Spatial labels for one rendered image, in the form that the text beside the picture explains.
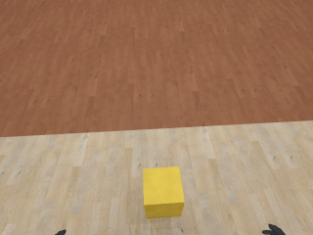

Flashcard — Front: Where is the robot right hand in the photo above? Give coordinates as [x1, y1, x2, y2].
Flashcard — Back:
[262, 223, 286, 235]

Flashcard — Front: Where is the carton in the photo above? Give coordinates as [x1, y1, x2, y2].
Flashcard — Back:
[143, 166, 185, 219]

